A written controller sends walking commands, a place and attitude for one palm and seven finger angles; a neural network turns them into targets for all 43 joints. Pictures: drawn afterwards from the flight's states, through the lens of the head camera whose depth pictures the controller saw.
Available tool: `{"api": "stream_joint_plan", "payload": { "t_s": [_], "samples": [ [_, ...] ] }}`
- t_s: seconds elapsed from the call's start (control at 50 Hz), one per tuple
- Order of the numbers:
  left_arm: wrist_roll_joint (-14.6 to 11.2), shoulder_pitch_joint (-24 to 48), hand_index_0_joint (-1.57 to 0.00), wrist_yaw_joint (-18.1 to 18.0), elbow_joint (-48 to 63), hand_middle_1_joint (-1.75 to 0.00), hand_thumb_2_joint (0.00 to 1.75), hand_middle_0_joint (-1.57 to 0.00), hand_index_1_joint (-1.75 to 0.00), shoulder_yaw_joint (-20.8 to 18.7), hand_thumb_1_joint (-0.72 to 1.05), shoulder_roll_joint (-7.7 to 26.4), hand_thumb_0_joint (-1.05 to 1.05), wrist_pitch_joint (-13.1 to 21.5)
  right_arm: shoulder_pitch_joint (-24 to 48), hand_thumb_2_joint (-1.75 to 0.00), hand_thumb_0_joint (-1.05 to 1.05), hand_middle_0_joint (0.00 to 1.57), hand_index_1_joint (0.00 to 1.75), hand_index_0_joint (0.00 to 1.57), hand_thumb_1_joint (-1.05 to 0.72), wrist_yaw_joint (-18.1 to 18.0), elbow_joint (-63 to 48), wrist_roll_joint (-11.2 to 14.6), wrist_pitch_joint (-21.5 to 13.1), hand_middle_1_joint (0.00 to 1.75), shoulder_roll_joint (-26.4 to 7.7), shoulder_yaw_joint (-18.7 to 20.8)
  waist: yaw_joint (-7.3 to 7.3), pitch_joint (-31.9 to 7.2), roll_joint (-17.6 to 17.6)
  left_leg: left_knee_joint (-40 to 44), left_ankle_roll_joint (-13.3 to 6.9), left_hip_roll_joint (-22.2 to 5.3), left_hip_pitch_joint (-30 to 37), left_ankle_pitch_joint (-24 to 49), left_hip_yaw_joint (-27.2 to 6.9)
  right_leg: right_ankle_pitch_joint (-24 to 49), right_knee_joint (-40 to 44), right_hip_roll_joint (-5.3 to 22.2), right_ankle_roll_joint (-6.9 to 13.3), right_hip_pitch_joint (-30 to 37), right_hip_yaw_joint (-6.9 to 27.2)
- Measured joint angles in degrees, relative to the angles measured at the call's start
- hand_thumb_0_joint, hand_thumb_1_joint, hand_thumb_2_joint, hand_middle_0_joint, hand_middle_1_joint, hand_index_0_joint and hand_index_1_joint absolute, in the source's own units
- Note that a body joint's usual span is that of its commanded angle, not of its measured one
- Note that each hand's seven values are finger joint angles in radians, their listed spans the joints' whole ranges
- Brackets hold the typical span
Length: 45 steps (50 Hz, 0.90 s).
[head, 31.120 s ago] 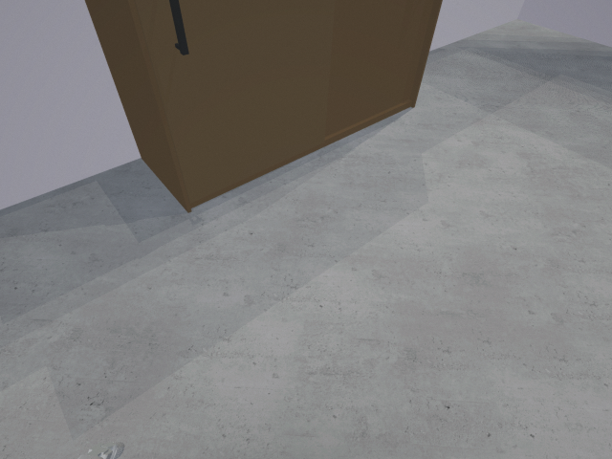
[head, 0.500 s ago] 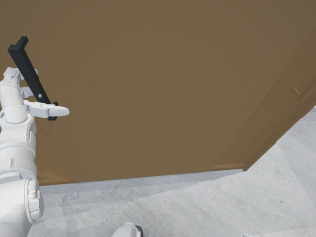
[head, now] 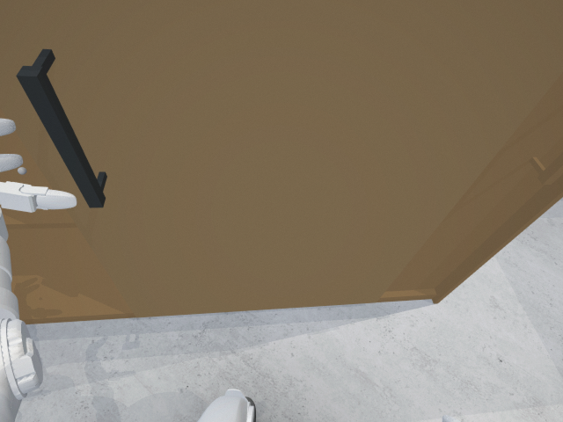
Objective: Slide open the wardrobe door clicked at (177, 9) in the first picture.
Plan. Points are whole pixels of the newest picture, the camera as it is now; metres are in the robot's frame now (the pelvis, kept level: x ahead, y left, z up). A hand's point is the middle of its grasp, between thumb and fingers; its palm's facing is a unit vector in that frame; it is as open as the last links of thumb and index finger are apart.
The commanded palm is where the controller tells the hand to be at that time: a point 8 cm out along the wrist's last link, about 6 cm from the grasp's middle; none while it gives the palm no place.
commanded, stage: slip the hand off the handle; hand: left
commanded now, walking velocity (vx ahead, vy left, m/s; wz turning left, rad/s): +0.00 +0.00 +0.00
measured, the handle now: (74, 139) +0.47 +0.33 +0.11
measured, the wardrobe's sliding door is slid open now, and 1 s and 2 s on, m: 0.56 0.56 0.56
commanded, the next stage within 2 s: draw the hand back to the body in 0.86 s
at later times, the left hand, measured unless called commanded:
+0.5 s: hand (12, 191) +0.37 +0.38 +0.10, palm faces +0.52 -0.81 -0.26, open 14.6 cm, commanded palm +0.31 +0.41 +0.12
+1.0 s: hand out of the picture +0.28 +0.36 +0.11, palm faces +0.55 -0.80 -0.26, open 14.7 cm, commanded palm +0.23 +0.39 +0.12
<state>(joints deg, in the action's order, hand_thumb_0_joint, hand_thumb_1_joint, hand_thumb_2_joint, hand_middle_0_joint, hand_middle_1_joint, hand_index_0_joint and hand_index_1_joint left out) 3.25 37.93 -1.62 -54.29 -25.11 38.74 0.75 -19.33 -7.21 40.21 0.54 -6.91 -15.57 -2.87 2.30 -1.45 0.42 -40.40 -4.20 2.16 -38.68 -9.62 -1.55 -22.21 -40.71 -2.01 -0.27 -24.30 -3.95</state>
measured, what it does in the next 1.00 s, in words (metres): shifts its weight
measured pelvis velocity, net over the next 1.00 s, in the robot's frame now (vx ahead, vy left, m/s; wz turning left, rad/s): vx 0.04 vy -0.04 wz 0.01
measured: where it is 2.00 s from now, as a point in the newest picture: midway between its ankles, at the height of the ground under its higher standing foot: outside the picture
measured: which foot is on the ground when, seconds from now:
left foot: down 0.00-1.00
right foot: down 0.00-1.00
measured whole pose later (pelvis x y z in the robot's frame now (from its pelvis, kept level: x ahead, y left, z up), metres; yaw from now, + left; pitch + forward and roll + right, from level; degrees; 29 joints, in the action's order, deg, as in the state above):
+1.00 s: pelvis +0.04 -0.04 +0.01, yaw +1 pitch +3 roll -2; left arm -8.0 1.7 7.8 -23.3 -33.1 31.4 -0.6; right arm -14.3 -8.8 36.8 2.1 -10.7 -14.3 -3.1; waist -3.5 -4.5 -1.6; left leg -38.0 -2.2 2.1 -31.3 -10.0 -3.4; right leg -24.2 -36.7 -3.0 2.1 -16.2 -4.6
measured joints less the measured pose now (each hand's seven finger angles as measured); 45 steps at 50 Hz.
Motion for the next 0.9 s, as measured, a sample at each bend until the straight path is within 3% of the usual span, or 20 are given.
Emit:
{"api": "stream_joint_plan", "payload": {
  "t_s": [0.18, 0.26, 0.36, 0.48, 0.58, 0.74, 0.9],
  "samples": [
    [0.65, -1.02, -0.25, 2.14, -1.71, -1.15, 0.2, -0.25, -1.15, -3.69, -0.55, 2.84, -0.01, 2.27, -0.74, -0.9, 0.01, 0.21, 0.3, 0.21, -0.9, -0.07, -1.16, -0.04, 0.59, 0.3, -0.03, -0.19, 0.61, -0.64, -0.03, -0.86, 0.04, -0.2, -1.03, 0.41, -0.23, -0.78, -0.63, -0.51, 0.3, -0.99, 0.35],
    [-0.63, -2.83, -0.25, 3.71, -0.75, -1.15, 0.2, -0.25, -1.15, -4.3, -0.55, 3.39, -0.01, 2.28, -1.41, -0.9, 0.01, 0.21, 0.3, 0.21, -0.9, 0.06, -1.61, 0.18, 0.89, 0.3, 0.03, -0.1, 0.32, -0.96, -0.44, -0.7, -0.01, -0.37, -1.09, 0.89, -0.18, -0.95, -0.31, -0.75, 0.29, -1.04, 0.67],
    [-2.96, -10.03, -0.25, 5.59, 5.32, -1.15, 0.2, -0.25, -1.15, -5.11, -0.54, 0.93, -0.01, 1.21, -2.38, -0.9, 0.01, 0.21, 0.3, 0.21, -0.9, 0.49, -2.43, 0.68, 1.39, 0.3, 0.08, 0.41, -0.44, -2.02, -1.08, -0.42, -0.21, -0.53, 0.06, -0.12, 0.5, -1.24, 0.82, -0.81, 0.3, 0.26, 1.5],
    [-5.83, -21.67, -0.25, 5.08, 17.5, -1.15, 0.2, -0.25, -1.15, -8.4, -0.54, -3.55, -0.01, 0.26, -1.26, -0.9, 0.02, 0.21, 0.3, 0.21, -0.9, 1.11, -3.81, 0.81, 1.49, 0.3, 0.58, 0.81, -1.09, -3.1, -1.29, 0.16, -0.1, -0.67, 2.43, -1.27, 1.28, -1.72, 2.04, -0.77, 0.34, 2.65, 2.41],
    [-7.58, -28.72, -0.25, 5.42, 24.32, -1.15, 0.2, -0.25, -1.15, -9.94, -0.54, -4.8, -0.01, -2.12, 0.6, -0.9, 0.02, 0.21, 0.3, 0.21, -0.9, 0.84, -4.91, 1.13, 0.91, 0.3, 1.03, 0.97, -2.3, -3.58, -1.39, 0.47, 0.23, -0.6, 4.11, -1.83, 1.01, -2.04, 2.9, -0.81, 0.67, 4.64, 2.2],
    [-10.04, -33.16, -0.25, 7.96, 28.41, -1.15, 0.2, -0.25, -1.15, -8.69, -0.55, -5.89, -0.01, -3.47, 4.1, -0.9, 0.01, 0.21, 0.3, 0.21, -0.9, -0.79, -4.78, 1.53, -1.14, 0.3, 0.64, 0.71, -5.01, -3.44, -1.94, 1.48, 0.84, 0.12, 5.87, -1.26, -0.66, -2.08, 4.0, -0.58, 1.23, 6.94, 0.47],
    [-10.78, -36.65, -0.25, 9.53, 31.47, -1.15, 0.2, -0.25, -1.15, -7.36, -0.55, -7.36, -0.01, -2.11, 5.53, -0.9, 0.01, 0.21, 0.3, 0.21, -0.9, -1.25, -4.38, 1.53, -3.02, 0.3, 0.87, 0.25, -5.93, -3.08, -2.03, 2.41, 1.57, 0.09, 7.03, -0.51, -1.48, -1.85, 4.33, -0.79, 1.95, 7.95, -0.28]
  ]
}}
